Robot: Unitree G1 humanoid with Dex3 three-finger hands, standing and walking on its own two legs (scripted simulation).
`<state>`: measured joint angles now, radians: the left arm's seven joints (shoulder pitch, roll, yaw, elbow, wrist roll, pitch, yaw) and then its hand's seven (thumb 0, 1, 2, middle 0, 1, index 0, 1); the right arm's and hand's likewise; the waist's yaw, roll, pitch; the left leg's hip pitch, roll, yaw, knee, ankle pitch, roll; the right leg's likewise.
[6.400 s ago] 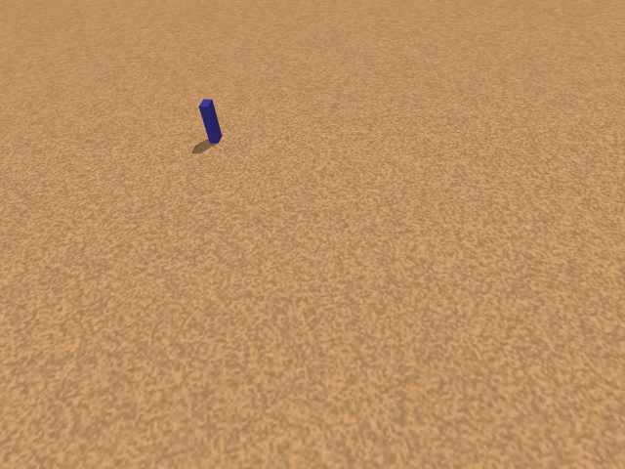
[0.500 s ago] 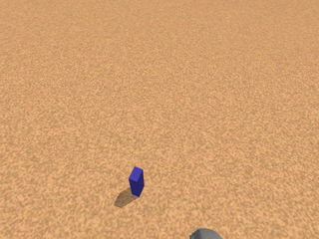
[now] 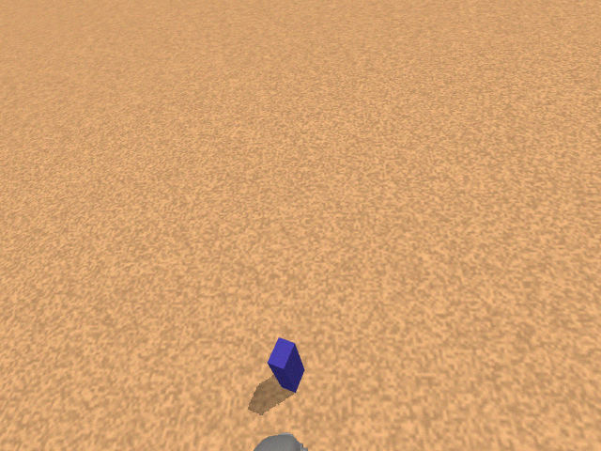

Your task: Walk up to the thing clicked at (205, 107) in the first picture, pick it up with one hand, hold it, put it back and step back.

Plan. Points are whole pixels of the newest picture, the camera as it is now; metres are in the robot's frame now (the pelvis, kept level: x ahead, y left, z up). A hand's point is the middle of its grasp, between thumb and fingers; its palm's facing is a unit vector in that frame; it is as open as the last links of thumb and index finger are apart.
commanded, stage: walk up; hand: left
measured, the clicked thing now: (287, 366) +0.44 +0.18 -0.65
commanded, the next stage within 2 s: stand in 1.66 s
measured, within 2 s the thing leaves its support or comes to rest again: neither
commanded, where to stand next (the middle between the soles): +0.11 +0.01 m, yaw -1 degrees
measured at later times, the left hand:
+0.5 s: hand out of the picture +0.06 +0.28 -0.15, palm faces +0.02 -0.94 -0.34, open 7.4 cm
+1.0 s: hand out of the picture +0.13 +0.27 -0.14, palm faces +0.00 -0.94 -0.33, open 7.4 cm
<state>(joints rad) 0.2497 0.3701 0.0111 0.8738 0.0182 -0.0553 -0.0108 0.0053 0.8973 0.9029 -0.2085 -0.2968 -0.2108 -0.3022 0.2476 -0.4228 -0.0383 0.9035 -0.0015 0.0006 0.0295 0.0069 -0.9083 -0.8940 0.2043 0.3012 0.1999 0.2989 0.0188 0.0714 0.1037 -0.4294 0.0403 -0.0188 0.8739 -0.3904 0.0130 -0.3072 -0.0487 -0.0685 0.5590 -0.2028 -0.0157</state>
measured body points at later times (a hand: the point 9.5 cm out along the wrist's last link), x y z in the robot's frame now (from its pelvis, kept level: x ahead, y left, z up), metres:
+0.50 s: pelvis +0.02 +0.02 +0.01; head +0.03 +0.03 +0.46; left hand +0.06 +0.33 -0.13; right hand +0.14 -0.27 -0.12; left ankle +0.06 +0.14 -0.73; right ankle +0.06 -0.12 -0.73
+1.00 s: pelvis +0.04 +0.02 +0.02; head +0.05 +0.02 +0.47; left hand +0.13 +0.31 -0.11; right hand +0.12 -0.29 -0.12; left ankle +0.06 +0.14 -0.73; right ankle +0.06 -0.12 -0.73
